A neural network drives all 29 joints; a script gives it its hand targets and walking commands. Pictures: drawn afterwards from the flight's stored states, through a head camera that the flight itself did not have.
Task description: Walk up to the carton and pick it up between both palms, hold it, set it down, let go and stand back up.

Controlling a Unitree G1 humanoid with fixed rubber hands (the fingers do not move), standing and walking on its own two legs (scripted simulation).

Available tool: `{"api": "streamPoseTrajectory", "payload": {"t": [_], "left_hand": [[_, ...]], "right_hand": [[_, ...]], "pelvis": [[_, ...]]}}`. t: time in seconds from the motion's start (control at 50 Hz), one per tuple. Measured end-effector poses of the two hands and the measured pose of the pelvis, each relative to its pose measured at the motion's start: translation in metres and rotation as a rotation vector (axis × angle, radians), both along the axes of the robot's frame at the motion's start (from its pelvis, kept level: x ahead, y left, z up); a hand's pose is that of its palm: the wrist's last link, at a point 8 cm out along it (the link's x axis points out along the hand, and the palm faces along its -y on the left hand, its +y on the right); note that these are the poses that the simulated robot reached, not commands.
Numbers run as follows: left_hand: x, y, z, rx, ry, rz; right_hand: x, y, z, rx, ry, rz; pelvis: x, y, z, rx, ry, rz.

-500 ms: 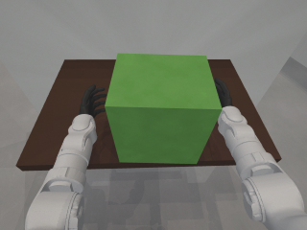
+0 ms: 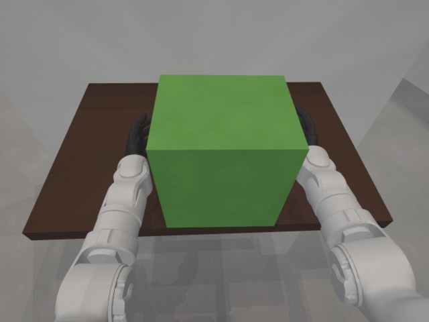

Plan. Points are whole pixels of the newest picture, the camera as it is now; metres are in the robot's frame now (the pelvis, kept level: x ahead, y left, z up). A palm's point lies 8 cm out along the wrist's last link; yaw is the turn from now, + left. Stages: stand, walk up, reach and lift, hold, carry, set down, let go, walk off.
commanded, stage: reach and lift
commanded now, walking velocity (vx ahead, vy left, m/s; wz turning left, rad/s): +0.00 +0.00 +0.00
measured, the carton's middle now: (221, 156) +0.42 +0.02 +0.07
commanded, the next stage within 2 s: none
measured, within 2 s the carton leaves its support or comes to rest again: leaves its support in 1.30 s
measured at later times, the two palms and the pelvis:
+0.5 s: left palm (137, 154) +0.40 +0.18 +0.09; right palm (307, 147) +0.42 -0.15 +0.10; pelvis +0.01 +0.00 +0.00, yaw +1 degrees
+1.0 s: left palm (135, 160) +0.39 +0.18 +0.09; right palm (307, 156) +0.41 -0.15 +0.10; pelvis +0.01 +0.01 +0.01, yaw +0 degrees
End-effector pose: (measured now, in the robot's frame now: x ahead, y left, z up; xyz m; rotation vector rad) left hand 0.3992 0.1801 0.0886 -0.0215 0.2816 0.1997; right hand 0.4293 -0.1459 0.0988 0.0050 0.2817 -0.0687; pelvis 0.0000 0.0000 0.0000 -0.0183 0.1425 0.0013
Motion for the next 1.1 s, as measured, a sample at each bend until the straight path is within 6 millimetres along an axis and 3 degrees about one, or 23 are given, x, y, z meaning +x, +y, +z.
{"api": "streamPoseTrajectory", "payload": {"t": [0.44, 0.7, 1.1], "left_hand": [[0.002, -0.001, -0.001, 0.014, -0.034, -0.015], [-0.011, -0.001, 0.000, 0.028, -0.031, -0.046], [-0.013, 0.000, 0.000, 0.041, -0.029, -0.044]], "right_hand": [[-0.002, 0.000, 0.002, -0.017, -0.035, -0.001], [-0.023, 0.000, -0.001, -0.025, -0.098, -0.014], [-0.024, 0.000, -0.001, -0.047, -0.113, -0.006]], "pelvis": [[0.003, -0.002, 0.003, 0.009, -0.023, 0.006], [0.013, 0.005, 0.007, 0.017, -0.125, 0.006], [0.013, 0.006, 0.007, 0.014, -0.118, 0.008]]}}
